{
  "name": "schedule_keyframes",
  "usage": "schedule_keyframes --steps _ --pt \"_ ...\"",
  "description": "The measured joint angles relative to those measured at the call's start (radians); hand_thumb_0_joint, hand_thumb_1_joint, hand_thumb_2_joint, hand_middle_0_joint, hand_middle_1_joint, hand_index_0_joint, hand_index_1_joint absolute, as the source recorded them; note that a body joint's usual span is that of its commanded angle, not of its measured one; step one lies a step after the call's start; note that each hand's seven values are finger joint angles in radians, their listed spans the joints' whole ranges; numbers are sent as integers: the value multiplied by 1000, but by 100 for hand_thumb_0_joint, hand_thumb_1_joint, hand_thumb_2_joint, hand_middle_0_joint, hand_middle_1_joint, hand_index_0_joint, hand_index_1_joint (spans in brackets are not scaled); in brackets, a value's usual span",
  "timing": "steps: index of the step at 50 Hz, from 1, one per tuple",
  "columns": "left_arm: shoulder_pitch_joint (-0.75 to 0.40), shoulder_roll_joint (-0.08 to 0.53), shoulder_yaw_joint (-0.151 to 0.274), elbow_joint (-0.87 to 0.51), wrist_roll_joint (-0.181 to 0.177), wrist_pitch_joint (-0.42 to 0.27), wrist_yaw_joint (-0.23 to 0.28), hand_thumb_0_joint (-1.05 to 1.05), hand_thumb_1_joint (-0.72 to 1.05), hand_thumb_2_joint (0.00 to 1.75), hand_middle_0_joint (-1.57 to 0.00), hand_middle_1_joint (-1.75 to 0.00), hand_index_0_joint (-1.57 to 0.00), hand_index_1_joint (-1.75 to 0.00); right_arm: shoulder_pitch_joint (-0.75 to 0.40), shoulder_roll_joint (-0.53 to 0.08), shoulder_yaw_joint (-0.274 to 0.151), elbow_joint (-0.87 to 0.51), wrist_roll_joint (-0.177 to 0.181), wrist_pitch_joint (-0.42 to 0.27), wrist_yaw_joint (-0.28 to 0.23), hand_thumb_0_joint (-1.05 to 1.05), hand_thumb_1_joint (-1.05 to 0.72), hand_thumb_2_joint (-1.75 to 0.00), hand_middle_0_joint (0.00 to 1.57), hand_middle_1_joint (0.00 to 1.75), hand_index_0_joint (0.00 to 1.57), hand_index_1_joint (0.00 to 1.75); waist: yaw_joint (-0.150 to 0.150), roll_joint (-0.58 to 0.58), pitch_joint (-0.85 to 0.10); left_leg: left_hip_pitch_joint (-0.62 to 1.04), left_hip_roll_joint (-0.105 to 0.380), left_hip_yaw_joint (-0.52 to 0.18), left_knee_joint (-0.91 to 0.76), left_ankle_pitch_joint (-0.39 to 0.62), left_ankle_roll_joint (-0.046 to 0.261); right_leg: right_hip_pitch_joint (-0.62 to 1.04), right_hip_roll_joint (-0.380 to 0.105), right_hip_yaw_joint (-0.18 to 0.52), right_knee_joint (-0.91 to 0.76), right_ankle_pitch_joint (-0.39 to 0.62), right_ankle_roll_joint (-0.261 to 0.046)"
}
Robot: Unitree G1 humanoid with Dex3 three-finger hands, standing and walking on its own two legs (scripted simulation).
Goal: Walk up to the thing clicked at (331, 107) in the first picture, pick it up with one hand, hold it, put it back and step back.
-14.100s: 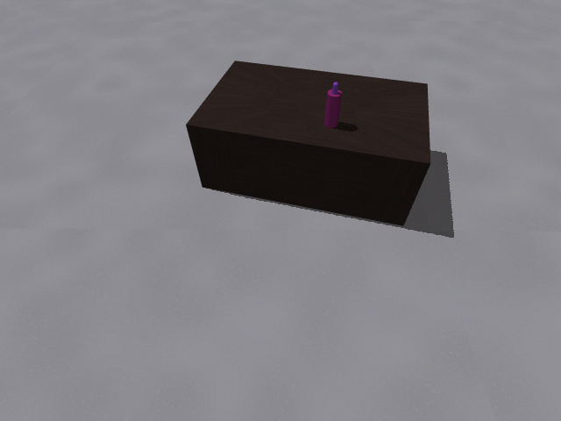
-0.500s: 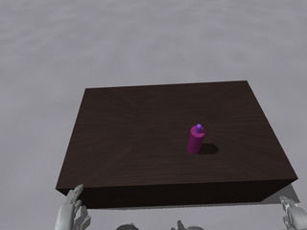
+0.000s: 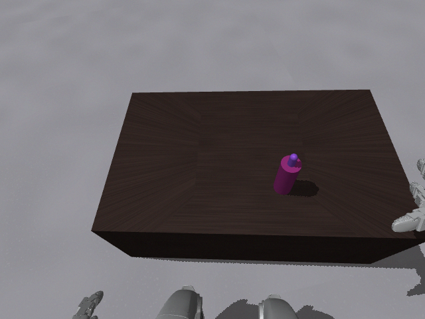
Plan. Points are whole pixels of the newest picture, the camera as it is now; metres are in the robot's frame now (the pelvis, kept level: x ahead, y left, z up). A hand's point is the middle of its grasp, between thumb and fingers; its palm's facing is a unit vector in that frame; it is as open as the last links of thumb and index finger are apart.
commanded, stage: go down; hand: right
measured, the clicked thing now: (287, 172) +0.53 -0.15 -0.23
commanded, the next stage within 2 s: approach in 0.88 s
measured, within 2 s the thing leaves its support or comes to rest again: neither
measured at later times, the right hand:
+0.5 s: hand (410, 163) +0.42 -0.33 +0.02, palm faces +0.12 +0.99 -0.10, open 17.6 cm
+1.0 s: hand (412, 151) +0.44 -0.34 +0.02, palm faces +0.12 +0.99 -0.07, open 17.7 cm
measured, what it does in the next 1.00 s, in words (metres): stands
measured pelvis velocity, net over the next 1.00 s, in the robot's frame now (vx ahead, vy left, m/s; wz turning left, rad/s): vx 0.00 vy -0.01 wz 0.02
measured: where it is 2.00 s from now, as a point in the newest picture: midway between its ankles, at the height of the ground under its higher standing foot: outside the picture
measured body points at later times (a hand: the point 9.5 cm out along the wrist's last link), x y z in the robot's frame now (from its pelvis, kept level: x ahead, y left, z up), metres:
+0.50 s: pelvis +0.00 +0.00 -0.01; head +0.12 -0.03 +0.42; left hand +0.05 +0.28 -0.11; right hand +0.41 -0.38 +0.03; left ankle +0.03 +0.14 -0.68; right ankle +0.01 -0.13 -0.68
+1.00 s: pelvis +0.00 -0.01 -0.02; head +0.13 -0.05 +0.41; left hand +0.04 +0.28 -0.11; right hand +0.43 -0.39 +0.03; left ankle +0.03 +0.14 -0.68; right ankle +0.01 -0.13 -0.68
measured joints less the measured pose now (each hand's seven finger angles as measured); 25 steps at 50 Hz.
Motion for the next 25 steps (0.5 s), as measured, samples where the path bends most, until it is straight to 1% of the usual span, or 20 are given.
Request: schedule_keyframes --steps 4,9,14,20,25 --pt "6 8 -1 6 3 20 -9 1 90 89 -19 -30 -19 -30 -69 -31 -32 80 5 -98 35 -1 58 -1 6 4 5 4 4 9 3 -44 -2 1 28 -7 2 -43 -1 2 26 -6 2" --pt "1 17 -5 12 6 35 -19 1 90 90 -19 -30 -19 -30 -153 -65 -58 183 0 -174 66 -2 59 -1 6 4 5 4 17 15 -7 -80 -4 2 41 -9 3 -80 -4 5 42 -10 3" --pt "3 21 -11 9 8 48 -32 1 91 90 -19 -30 -19 -30 -215 -102 -89 253 -11 -223 82 -2 59 -1 6 4 5 4 30 22 -14 -96 -8 0 40 -7 3 -96 -7 3 45 -12 3" --pt "13 22 -19 -3 10 64 -53 1 92 89 -19 -30 -19 -30 -257 -141 -101 303 -11 -263 101 -2 57 -1 7 4 5 4 35 26 -16 -113 -10 -2 38 -6 1 -115 -9 1 48 -15 0" --pt "19 20 -27 -14 10 77 -71 1 92 89 -19 -30 -20 -30 -269 -147 -103 310 -7 -279 114 -2 56 -2 7 4 5 4 34 27 -16 -126 -11 -3 39 -7 -2 -130 -10 0 54 -19 -2"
